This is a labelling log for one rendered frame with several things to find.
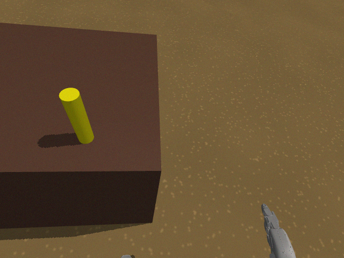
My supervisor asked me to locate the can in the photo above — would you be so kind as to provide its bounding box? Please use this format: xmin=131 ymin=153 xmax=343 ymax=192
xmin=59 ymin=88 xmax=94 ymax=144

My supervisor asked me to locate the right robot hand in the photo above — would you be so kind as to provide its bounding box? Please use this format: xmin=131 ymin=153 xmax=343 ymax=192
xmin=261 ymin=203 xmax=296 ymax=258

